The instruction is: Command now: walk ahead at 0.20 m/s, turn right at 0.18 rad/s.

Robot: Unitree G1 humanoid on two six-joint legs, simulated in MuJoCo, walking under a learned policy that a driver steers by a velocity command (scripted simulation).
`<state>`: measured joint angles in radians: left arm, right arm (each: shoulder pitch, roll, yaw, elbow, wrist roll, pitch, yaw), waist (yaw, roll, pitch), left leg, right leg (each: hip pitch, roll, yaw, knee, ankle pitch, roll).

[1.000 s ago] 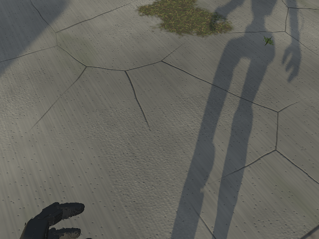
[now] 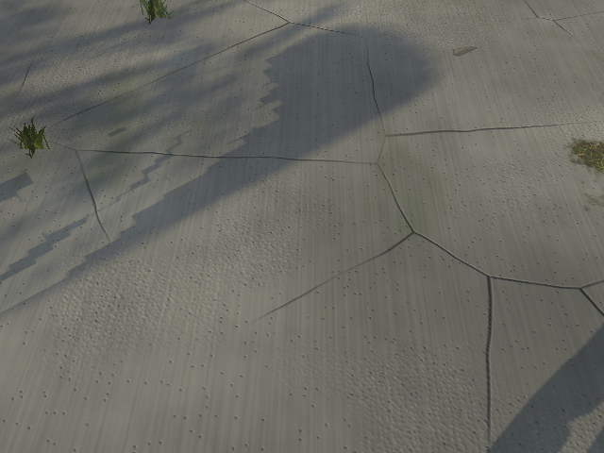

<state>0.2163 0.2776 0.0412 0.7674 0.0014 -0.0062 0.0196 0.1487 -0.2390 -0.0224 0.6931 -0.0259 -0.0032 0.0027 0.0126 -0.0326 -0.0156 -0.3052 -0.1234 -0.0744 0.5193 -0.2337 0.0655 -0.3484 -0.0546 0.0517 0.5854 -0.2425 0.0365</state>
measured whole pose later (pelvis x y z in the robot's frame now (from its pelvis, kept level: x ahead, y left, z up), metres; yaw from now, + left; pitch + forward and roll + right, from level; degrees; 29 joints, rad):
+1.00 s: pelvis +0.40 -0.19 +0.01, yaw -33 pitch +2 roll +0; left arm 0.36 0.29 0.06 0.70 -0.02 -0.04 0.01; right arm 0.04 -0.29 -0.04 0.68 -0.01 -0.10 0.01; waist 0.08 0.03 0.03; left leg -0.63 0.05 -0.12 0.58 0.06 -0.06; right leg -0.12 0.13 0.18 0.39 -0.28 -0.09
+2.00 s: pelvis +0.76 -0.42 +0.00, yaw -17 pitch +1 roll -2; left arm 0.15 0.32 0.08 0.78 -0.02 -0.02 0.00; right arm 0.15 -0.31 -0.07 0.60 0.01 0.07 0.02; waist 0.03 0.01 0.06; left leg -0.39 0.05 0.02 0.60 -0.19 0.01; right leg -0.20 -0.07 -0.21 0.48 -0.28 0.02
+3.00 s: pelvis +0.95 -0.48 +0.01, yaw -36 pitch +2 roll +1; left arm 0.13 0.29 0.06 0.68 -0.02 -0.04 -0.03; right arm 0.40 -0.25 -0.06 0.84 0.00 -0.09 0.00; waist -0.09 -0.05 0.01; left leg 0.03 -0.01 0.13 0.23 -0.29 0.00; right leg -0.68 -0.08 0.06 0.83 -0.09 0.00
